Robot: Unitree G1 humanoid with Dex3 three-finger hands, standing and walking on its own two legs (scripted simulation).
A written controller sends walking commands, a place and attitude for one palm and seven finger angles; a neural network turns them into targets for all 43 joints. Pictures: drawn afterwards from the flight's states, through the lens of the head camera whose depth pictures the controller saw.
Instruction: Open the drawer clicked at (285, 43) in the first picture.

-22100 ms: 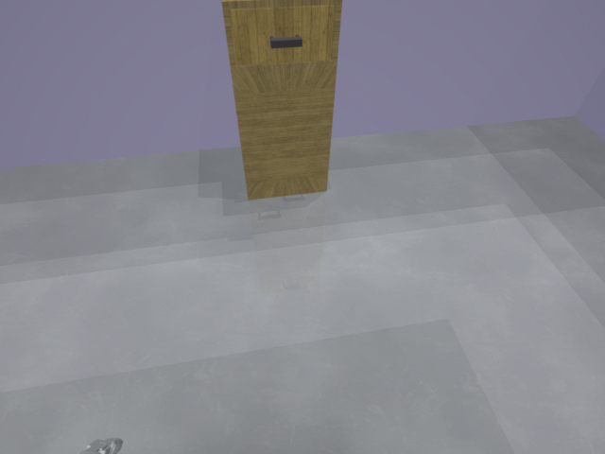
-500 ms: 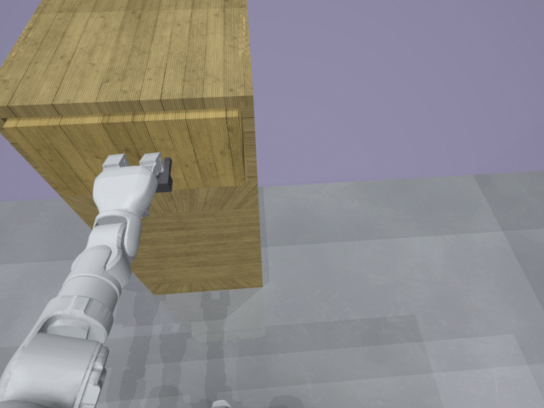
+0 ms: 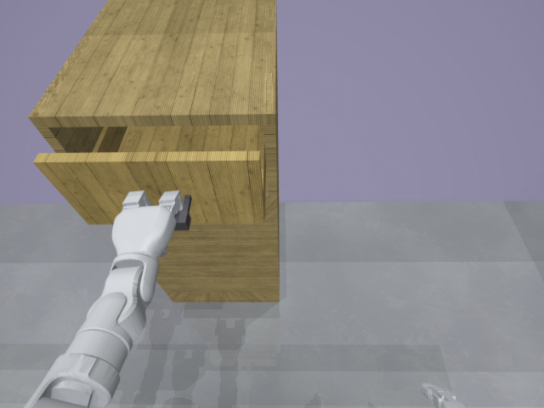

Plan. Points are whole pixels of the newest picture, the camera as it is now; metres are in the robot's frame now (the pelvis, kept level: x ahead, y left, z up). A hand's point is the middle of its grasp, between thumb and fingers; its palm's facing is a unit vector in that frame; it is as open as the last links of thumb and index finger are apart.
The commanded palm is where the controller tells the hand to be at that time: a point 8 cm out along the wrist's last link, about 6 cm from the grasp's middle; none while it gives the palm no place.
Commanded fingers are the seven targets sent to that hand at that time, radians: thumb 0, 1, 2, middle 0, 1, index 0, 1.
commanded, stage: pull the drawer open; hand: left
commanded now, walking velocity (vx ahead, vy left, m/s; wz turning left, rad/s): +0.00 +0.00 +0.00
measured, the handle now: (159, 210) +0.43 +0.21 +0.01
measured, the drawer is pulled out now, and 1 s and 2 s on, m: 0.07 0.20 0.30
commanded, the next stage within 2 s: none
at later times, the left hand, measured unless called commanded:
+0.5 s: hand (149, 287) +0.30 +0.20 -0.01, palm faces -0.02 -0.09 -1.00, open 5.7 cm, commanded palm +0.27 +0.20 +0.05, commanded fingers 0.00 0.90 0.90 -0.40 -1.35 -0.40 -1.35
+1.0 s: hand (142, 319) +0.25 +0.20 -0.01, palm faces -0.02 -0.10 -0.99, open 5.7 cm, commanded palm +0.21 +0.20 +0.05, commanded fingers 0.00 0.90 0.90 -0.40 -1.35 -0.40 -1.35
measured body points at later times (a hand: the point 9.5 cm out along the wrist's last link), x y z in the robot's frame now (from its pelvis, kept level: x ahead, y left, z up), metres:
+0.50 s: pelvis +0.00 -0.01 +0.00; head +0.04 -0.04 +0.45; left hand +0.29 +0.20 +0.05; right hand +0.14 -0.26 -0.12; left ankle -0.01 +0.10 -0.71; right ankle -0.06 -0.11 -0.71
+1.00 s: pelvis -0.01 -0.02 +0.00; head +0.03 -0.04 +0.45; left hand +0.24 +0.20 +0.05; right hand +0.17 -0.25 -0.11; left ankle -0.01 +0.10 -0.71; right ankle -0.06 -0.11 -0.71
